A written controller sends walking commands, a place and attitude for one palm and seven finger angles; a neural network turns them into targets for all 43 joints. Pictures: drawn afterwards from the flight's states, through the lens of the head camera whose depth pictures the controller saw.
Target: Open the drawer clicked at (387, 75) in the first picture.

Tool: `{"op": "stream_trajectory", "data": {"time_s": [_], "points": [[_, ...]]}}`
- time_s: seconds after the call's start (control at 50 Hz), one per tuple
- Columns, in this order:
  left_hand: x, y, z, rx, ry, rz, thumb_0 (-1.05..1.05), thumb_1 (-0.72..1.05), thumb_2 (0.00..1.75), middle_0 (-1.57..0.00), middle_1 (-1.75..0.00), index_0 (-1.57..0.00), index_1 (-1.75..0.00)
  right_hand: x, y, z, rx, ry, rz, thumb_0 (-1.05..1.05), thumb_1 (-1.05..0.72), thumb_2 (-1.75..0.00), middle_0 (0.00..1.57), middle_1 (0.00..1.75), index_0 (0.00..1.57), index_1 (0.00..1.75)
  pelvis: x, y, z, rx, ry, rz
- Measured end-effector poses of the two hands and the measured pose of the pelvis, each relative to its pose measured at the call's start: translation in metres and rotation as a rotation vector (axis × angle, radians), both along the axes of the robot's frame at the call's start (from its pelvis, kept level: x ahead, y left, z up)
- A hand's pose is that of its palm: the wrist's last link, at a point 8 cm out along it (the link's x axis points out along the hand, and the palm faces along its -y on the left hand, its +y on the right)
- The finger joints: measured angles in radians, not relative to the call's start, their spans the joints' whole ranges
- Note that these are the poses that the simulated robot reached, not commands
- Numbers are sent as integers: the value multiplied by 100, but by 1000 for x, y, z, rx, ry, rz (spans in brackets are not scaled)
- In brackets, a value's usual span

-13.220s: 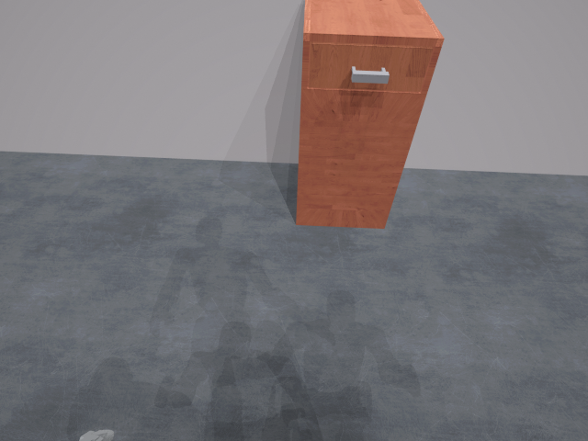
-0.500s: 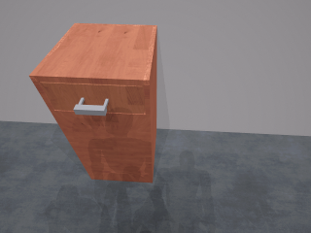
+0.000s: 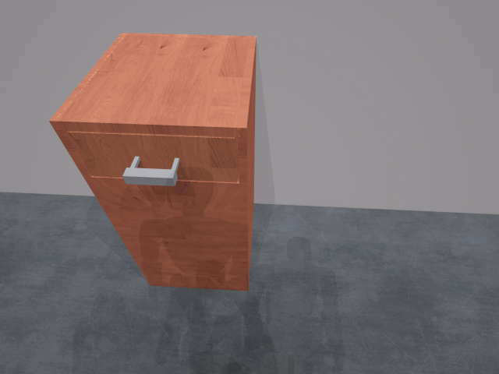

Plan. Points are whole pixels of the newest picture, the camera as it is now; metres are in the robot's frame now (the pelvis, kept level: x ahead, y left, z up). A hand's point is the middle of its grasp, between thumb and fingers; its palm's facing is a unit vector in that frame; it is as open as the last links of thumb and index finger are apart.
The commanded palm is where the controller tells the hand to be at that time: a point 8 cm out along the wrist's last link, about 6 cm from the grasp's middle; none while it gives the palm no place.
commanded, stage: raise the hand with hooked fingers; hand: left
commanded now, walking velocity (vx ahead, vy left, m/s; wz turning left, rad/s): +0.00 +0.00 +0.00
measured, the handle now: (153, 169) +0.52 +0.26 -0.01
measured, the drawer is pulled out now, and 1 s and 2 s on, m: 0.00 0.00 0.00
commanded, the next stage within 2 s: move the hooked fingers above the handle in 1.82 s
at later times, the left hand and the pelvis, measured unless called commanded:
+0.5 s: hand (122, 355) +0.15 +0.21 -0.04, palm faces +0.02 -0.06 -1.00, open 9.5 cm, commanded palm +0.15 +0.21 +0.02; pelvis +0.00 -0.04 -0.04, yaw +2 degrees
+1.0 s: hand (123, 274) +0.25 +0.22 +0.04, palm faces +0.08 -0.08 -0.99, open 12.5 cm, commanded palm +0.22 +0.22 +0.10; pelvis -0.01 -0.02 -0.01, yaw +1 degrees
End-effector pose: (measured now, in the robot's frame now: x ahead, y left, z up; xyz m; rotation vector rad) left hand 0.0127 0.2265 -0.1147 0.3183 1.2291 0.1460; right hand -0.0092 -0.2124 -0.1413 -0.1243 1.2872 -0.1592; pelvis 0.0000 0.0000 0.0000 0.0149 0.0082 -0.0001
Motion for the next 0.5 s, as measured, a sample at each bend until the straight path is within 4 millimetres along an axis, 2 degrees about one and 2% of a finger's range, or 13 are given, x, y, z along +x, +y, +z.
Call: {"op": "stream_trajectory", "data": {"time_s": [0.06,0.12,0.16,0.2,0.26,0.34,0.38,0.42,0.5], "points": [[60,13,48,192,-281,-143,6,93,88,-21,-32,-20,-32,44,-23,8,-66,-222,11,2,-92,-90,20,30,20,30,-1,0,-4,6,19,22],[122,11,99,440,-537,-369,5,88,87,-21,-35,-20,-34,101,-42,20,-104,-416,82,2,-92,-90,20,30,20,30,-5,-1,-10,2,60,30],[151,1,126,610,-674,-505,4,83,85,-21,-37,-20,-36,140,-52,33,-117,-527,116,2,-92,-90,20,30,20,30,-6,-3,-14,3,84,15],[165,-13,139,726,-762,-610,3,79,84,-21,-39,-20,-39,176,-57,50,-117,-612,141,2,-92,-90,20,30,20,30,-7,-7,-17,8,105,-9],[160,-35,136,777,-811,-726,2,72,81,-21,-43,-20,-43,220,-57,76,-100,-694,192,2,-91,-90,20,30,20,30,-7,-14,-21,19,127,-33],[128,-45,117,816,-762,-814,1,62,77,-23,-49,-22,-48,263,-45,94,-82,-735,306,1,-91,-90,20,30,20,30,-5,-25,-27,25,148,-29],[113,-40,111,868,-719,-830,1,56,75,-24,-52,-23,-52,277,-36,93,-67,-735,362,1,-91,-90,20,30,20,30,-4,-31,-30,25,161,-18],[107,-31,111,936,-694,-839,0,51,73,-25,-55,-24,-55,285,-26,86,-49,-721,409,1,-91,-90,20,30,20,30,-4,-36,-35,24,170,-3],[120,-14,128,1053,-722,-809,0,41,69,-26,-61,-25,-61,285,-8,62,10,-668,445,1,-91,-90,20,30,20,30,-5,-42,-42,13,171,30]]}}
